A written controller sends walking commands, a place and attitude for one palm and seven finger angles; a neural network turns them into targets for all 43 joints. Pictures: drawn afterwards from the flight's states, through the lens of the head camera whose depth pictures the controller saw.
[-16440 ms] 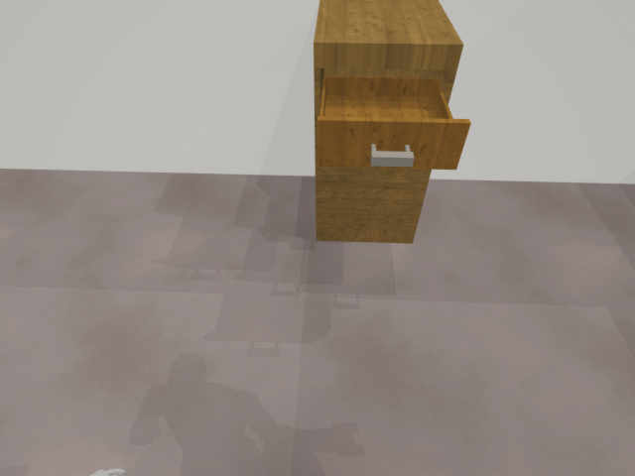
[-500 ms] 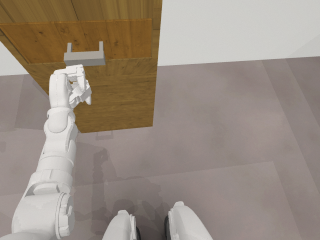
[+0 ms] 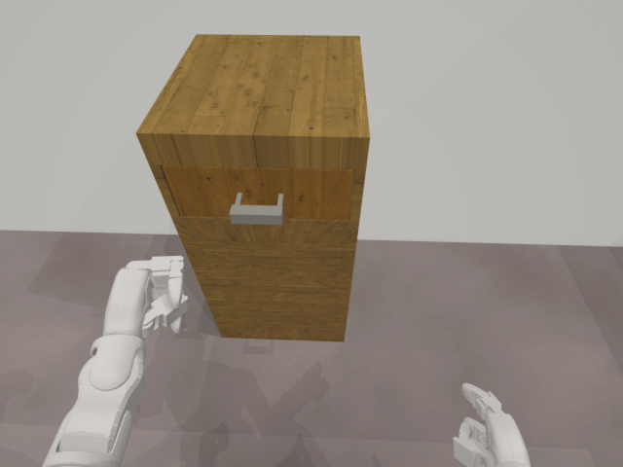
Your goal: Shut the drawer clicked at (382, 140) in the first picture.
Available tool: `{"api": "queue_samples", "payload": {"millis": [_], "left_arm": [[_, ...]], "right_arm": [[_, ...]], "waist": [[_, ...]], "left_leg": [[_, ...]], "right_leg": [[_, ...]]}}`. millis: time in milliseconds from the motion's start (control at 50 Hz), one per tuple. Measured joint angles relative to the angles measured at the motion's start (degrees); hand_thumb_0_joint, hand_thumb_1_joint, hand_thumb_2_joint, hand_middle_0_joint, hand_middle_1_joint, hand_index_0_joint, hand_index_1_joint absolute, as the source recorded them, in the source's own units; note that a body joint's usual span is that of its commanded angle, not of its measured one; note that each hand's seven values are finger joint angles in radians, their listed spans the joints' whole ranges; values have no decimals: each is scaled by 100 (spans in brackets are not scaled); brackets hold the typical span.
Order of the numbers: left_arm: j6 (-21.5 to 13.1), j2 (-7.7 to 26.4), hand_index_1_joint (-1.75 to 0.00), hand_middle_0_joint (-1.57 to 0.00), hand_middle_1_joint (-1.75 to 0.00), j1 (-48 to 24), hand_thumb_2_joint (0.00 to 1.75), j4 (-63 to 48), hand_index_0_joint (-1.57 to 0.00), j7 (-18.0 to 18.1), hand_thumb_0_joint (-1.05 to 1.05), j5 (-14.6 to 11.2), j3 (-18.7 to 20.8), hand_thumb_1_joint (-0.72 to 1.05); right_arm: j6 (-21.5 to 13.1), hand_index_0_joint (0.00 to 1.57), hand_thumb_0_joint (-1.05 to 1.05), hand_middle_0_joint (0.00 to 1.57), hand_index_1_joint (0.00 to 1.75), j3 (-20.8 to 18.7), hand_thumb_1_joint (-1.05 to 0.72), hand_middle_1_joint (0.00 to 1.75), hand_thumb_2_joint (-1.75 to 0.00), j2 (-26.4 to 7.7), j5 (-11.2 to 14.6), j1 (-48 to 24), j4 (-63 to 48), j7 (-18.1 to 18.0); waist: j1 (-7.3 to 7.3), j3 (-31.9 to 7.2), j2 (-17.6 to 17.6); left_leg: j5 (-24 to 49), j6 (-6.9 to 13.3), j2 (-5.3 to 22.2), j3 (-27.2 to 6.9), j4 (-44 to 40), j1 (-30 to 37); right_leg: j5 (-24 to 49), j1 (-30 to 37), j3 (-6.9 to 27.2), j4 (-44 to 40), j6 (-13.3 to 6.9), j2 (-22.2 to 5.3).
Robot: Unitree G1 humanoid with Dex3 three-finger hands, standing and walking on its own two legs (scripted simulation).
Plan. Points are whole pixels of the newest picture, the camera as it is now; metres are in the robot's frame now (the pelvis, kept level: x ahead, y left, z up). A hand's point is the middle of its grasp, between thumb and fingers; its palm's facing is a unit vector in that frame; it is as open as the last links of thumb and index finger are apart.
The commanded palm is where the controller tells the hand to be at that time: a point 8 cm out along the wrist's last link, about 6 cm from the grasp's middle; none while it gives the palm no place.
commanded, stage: draw the hand back to the body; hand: left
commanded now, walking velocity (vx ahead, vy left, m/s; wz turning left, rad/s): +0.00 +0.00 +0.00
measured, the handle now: (258, 206) +0.60 +0.15 -0.07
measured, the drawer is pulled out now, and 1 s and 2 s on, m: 0.00 0.00 0.00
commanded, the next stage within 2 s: step back with the hand held close in 0.66 s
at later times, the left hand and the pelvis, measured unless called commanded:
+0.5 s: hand (35, 360) +0.18 +0.24 +0.18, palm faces +0.38 -0.84 -0.40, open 3.3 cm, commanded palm +0.13 +0.28 +0.19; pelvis +0.00 +0.00 +0.02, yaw +0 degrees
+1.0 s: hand (31, 358) +0.18 +0.25 +0.17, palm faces +0.33 -0.83 -0.46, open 3.3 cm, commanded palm +0.12 +0.29 +0.19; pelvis -0.02 +0.01 +0.02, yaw -2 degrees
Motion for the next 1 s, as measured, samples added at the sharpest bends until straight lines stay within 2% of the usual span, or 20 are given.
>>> {"api": "queue_samples", "payload": {"millis": [140,280,540,660,820,900,1000], "left_arm": [[278,19,-160,-140,-160,698,90,-940,-140,126,2,25,161,90],[311,90,-160,-140,-160,1581,90,-1953,-140,100,1,7,493,90],[-3,399,-160,-140,-160,2868,90,-3393,-141,149,1,-24,1400,89],[-74,223,-160,-140,-160,2771,90,-3253,-141,184,1,19,1327,89],[-119,259,-160,-140,-160,2752,90,-3249,-141,191,1,60,1296,89],[-514,313,-160,-140,-160,2807,90,-3202,-141,215,1,119,1669,89],[-680,318,-160,-140,-160,2991,90,-3227,-141,223,1,181,1650,89]], "right_arm": [[-228,20,1,20,30,140,-90,30,-90,51,-87,-102,188,-47],[-453,20,1,21,30,140,-90,30,-90,82,-197,-48,348,18],[-870,20,2,20,30,-59,-90,30,-90,-13,-238,186,581,62],[-970,20,2,20,30,-100,-90,30,-90,-34,-238,188,653,19],[-1102,20,2,20,30,-47,-90,30,-90,43,-268,203,672,7],[-955,20,2,21,30,-65,-90,30,-90,42,-320,102,597,77],[-746,20,1,21,30,-223,-90,30,-90,-41,-324,30,505,88]], "waist": [[191,202,73],[268,286,116],[387,312,201],[411,402,210],[362,413,151],[219,358,143],[47,419,81]], "left_leg": [[314,1,-30,-29,-733,884],[491,-3,-24,-25,-1156,1383],[533,-4,7,-25,-1206,1581],[562,12,-14,-51,-1151,1547],[573,6,9,-4,-1152,1549],[611,20,65,56,-1151,1299],[770,88,-16,173,-1323,1081]], "right_leg": [[298,896,-7,-729,6,-12],[491,1405,9,-1179,7,5],[601,1657,9,-1350,8,37],[621,1638,-21,-1303,18,14],[651,1625,25,-1310,9,38],[810,1429,85,-1479,22,94],[936,1121,200,-1511,101,15]]}}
